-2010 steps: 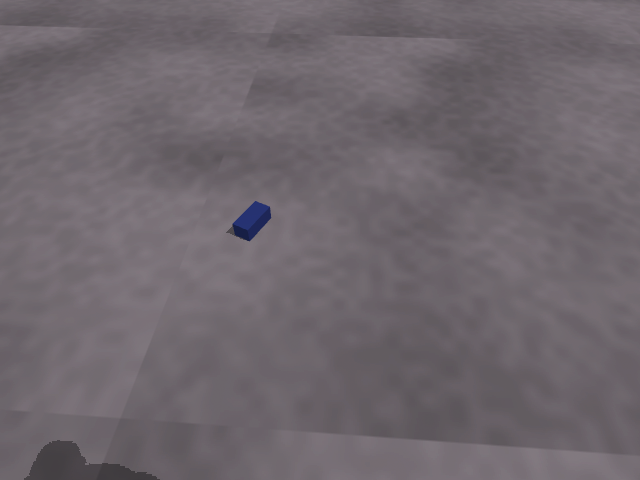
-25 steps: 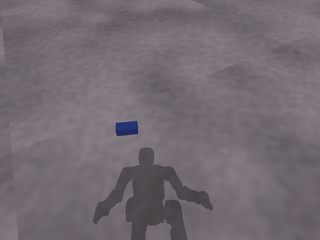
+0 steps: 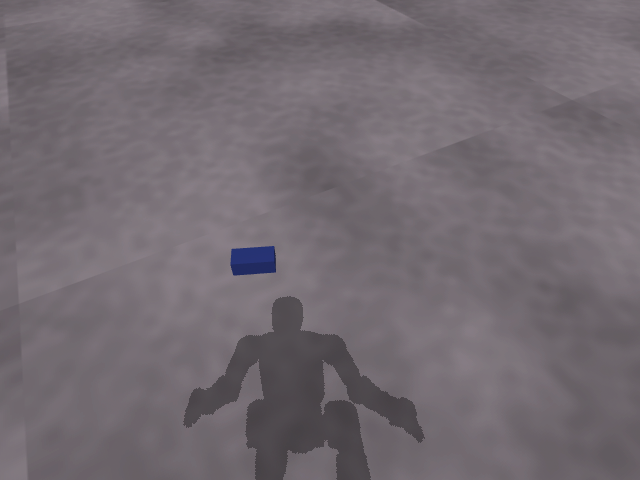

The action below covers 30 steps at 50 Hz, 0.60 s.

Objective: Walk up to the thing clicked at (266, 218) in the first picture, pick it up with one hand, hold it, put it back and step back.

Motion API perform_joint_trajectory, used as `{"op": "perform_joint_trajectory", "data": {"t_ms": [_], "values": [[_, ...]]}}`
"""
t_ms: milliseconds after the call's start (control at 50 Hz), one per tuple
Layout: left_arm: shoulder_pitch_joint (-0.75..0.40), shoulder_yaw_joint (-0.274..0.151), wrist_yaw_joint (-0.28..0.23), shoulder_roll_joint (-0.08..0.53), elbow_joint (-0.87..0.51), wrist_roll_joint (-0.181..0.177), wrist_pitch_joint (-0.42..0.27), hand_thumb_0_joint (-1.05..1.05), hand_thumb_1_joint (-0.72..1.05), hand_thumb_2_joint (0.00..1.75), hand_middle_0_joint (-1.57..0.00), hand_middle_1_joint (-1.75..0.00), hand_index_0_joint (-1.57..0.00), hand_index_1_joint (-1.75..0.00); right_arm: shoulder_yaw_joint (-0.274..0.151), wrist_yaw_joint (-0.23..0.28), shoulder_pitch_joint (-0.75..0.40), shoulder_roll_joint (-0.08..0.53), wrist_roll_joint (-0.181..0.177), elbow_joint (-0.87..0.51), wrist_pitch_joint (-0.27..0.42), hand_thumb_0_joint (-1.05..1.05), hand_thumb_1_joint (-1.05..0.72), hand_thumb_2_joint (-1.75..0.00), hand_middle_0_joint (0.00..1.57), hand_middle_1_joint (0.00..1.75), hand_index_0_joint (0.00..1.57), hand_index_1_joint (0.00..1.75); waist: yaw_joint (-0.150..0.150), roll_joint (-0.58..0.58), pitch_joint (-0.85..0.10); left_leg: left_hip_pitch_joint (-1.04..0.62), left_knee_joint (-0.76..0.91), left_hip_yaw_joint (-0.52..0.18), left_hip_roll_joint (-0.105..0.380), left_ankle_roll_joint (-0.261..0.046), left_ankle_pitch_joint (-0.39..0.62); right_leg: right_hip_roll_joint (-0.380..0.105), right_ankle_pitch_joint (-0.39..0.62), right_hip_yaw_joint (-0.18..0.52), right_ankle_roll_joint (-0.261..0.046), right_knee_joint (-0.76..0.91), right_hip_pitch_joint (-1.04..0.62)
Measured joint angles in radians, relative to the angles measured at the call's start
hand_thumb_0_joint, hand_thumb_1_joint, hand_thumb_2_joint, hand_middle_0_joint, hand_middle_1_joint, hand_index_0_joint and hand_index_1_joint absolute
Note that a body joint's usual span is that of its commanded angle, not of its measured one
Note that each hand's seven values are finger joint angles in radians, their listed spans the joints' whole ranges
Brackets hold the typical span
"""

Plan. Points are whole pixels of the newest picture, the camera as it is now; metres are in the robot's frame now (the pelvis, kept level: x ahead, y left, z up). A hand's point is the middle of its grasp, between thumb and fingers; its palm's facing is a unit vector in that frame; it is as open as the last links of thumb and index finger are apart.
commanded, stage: step back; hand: left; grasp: from above
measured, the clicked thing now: (253, 260) +1.04 +0.25 -0.73
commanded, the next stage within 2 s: stand in 0.62 s
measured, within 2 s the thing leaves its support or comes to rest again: neither
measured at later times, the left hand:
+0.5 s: hand out of the picture +0.13 +0.27 -0.14, palm faces +0.01 -0.94 -0.35, open 7.4 cm
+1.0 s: hand out of the picture +0.11 +0.26 -0.14, palm faces -0.04 -0.95 -0.32, open 7.4 cm
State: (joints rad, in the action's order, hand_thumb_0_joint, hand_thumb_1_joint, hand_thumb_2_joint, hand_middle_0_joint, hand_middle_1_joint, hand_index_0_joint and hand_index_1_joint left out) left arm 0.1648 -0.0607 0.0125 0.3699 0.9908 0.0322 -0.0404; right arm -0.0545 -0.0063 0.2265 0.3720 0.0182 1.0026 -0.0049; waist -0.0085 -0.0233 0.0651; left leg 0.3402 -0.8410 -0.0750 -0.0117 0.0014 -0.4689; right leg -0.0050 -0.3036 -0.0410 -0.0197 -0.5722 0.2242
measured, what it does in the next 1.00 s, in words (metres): stands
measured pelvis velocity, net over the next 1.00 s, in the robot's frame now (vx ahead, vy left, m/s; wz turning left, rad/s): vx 0.03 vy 0.02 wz -0.01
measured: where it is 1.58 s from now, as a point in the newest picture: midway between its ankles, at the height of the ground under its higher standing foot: outside the picture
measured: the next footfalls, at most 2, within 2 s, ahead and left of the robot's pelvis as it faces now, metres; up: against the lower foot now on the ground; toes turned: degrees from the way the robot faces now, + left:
none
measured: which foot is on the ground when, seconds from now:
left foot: down 0.00-1.00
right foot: down 0.00-1.00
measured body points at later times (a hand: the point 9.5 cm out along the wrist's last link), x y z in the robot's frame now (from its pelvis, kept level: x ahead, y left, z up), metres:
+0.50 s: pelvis +0.04 +0.02 +0.01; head +0.06 +0.02 +0.46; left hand +0.13 +0.32 -0.12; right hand +0.17 -0.27 -0.11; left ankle +0.05 +0.14 -0.73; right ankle +0.01 -0.12 -0.73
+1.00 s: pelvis +0.03 +0.02 +0.02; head +0.04 +0.02 +0.47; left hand +0.11 +0.31 -0.12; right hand +0.10 -0.29 -0.11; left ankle +0.05 +0.14 -0.73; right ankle +0.01 -0.12 -0.73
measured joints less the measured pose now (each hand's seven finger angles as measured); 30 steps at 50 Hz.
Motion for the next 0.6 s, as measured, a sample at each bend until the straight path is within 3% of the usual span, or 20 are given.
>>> {"op": "perform_joint_trajectory", "data": {"t_ms": [80, 120, 140, 200, 280, 600], "values": [[-0.007, 0.011, 0.001, -0.011, 0.0, -0.003, 0.0, 0.0, 0.91, 0.9, -0.21, -0.3, -0.2, -0.3, 0.0, -0.004, -0.009, 0.013, -0.001, 0.009, 0.018, 0.01, -0.9, -0.9, 0.2, 0.3, 0.21, 0.3, -0.007, 0.005, 0.008, -0.013, 0.125, 0.045, 0.023, -0.001, 0.05, -0.022, -0.013, -0.004, 0.02, 0.007, -0.019], [-0.012, 0.018, 0.001, -0.007, 0.001, -0.011, 0.009, 0.0, 0.91, 0.9, -0.21, -0.3, -0.2, -0.3, -0.002, -0.001, -0.018, 0.013, 0.003, 0.013, 0.028, 0.01, -0.9, -0.9, 0.2, 0.3, 0.21, 0.3, -0.003, 0.013, 0.018, -0.053, 0.251, 0.064, 0.026, 0.001, 0.202, -0.035, -0.043, -0.005, 0.032, -0.031, -0.015], [-0.018, 0.02, -0.001, -0.003, 0.004, -0.016, 0.015, 0.0, 0.91, 0.9, -0.21, -0.3, -0.2, -0.3, -0.004, 0.002, -0.029, 0.006, 0.006, 0.019, 0.03, 0.01, -0.9, -0.9, 0.2, 0.3, 0.21, 0.3, -0.006, 0.029, 0.028, -0.062, 0.257, 0.075, 0.015, 0.001, 0.231, -0.047, -0.058, 0.004, 0.038, -0.054, -0.012], [-0.031, 0.025, -0.007, 0.004, 0.02, -0.031, 0.036, 0.0, 0.91, 0.9, -0.21, -0.3, -0.2, -0.3, 0.007, 0.003, -0.059, -0.014, 0.005, 0.027, 0.028, 0.01, -0.9, -0.9, 0.2, 0.3, 0.21, 0.3, -0.01, 0.048, 0.028, -0.06, 0.239, 0.088, 0.014, -0.006, 0.194, -0.041, -0.073, 0.031, 0.02, -0.055, -0.011], [-0.048, 0.029, -0.01, 0.007, 0.046, -0.031, 0.032, 0.0, 0.91, 0.9, -0.2, -0.3, -0.2, -0.3, 0.024, 0.003, -0.108, -0.036, -0.002, 0.039, 0.021, 0.01, -0.9, -0.9, 0.2, 0.3, 0.21, 0.3, -0.011, 0.042, 0.027, -0.071, 0.253, 0.083, 0.035, 0.001, 0.186, -0.018, -0.036, 0.03, 0.042, 0.015, -0.045], [-0.089, 0.038, -0.01, -0.01, 0.102, -0.021, 0.022, 0.0, 0.91, 0.9, -0.2, -0.3, -0.2, -0.3, 0.032, -0.001, -0.234, -0.049, -0.006, 0.093, 0.016, 0.0, -0.9, -0.9, 0.2, 0.3, 0.21, 0.3, -0.016, 0.024, 0.007, -0.151, 0.402, 0.098, 0.039, 0.006, 0.257, -0.014, 0.043, 0.041, 0.042, 0.17, -0.12]]}}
